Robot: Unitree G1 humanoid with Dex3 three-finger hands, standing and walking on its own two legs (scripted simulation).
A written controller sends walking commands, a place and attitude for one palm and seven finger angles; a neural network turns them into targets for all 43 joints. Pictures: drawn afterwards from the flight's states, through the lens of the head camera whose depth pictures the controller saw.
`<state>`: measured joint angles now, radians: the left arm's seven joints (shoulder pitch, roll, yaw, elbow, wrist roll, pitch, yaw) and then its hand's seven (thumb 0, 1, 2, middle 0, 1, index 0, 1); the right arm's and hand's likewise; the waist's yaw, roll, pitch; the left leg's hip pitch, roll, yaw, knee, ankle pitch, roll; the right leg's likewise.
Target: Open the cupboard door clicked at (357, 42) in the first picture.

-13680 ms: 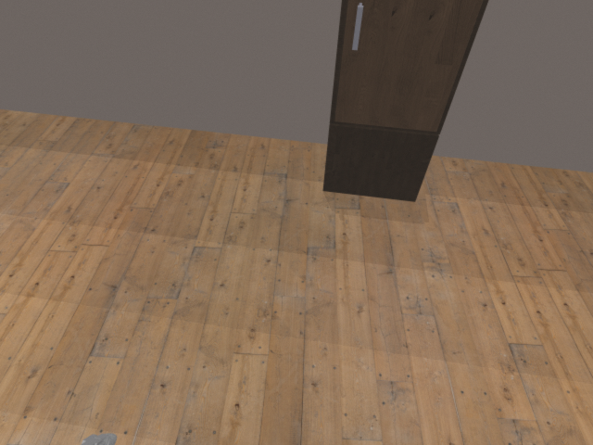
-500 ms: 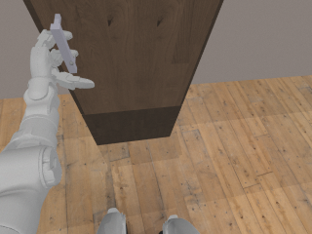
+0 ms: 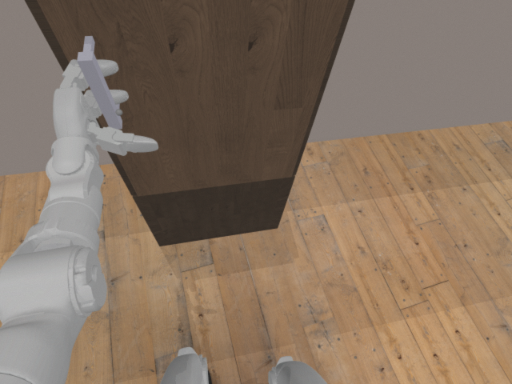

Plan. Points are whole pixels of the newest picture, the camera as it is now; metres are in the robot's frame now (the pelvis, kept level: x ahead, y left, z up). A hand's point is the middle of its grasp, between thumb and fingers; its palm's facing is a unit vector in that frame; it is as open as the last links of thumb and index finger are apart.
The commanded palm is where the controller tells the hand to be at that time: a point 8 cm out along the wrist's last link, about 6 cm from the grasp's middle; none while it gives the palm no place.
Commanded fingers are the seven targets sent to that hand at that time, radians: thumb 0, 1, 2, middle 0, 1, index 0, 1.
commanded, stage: close the thumb around the handle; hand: left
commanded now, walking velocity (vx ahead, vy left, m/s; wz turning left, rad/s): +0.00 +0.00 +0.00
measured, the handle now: (103, 86) +0.56 +0.20 +0.10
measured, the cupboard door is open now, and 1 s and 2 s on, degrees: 0 1 39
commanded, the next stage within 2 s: pull the door open along its arc in 0.76 s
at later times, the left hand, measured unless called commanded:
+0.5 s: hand (123, 112) +0.52 +0.17 +0.09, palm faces +0.13 -0.99 -0.01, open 8.9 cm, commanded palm +0.49 +0.20 +0.09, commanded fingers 0.00 0.79 0.85 -0.39 -1.34 -0.39 -1.34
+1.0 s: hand (122, 114) +0.51 +0.17 +0.09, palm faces +0.12 -0.99 -0.01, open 5.5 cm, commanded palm +0.47 +0.21 +0.09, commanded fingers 0.00 0.90 0.90 -0.40 -1.35 -0.40 -1.35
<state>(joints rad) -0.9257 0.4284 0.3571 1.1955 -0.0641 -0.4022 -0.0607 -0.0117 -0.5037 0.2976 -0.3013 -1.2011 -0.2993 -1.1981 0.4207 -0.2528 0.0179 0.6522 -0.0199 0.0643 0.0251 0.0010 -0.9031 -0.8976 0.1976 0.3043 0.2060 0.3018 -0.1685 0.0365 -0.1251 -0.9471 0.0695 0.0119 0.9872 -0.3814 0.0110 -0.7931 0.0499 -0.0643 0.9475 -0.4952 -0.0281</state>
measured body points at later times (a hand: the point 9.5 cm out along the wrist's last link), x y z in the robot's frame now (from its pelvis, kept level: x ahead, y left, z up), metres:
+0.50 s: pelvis +0.00 +0.00 +0.00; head +0.11 +0.01 +0.44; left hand +0.50 +0.22 +0.10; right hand -0.01 -0.26 -0.12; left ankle +0.04 +0.11 -0.68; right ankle -0.03 -0.11 -0.67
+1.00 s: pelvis +0.01 +0.00 +0.00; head +0.11 +0.01 +0.44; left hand +0.50 +0.22 +0.10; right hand +0.01 -0.27 -0.11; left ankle +0.04 +0.11 -0.67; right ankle -0.03 -0.11 -0.67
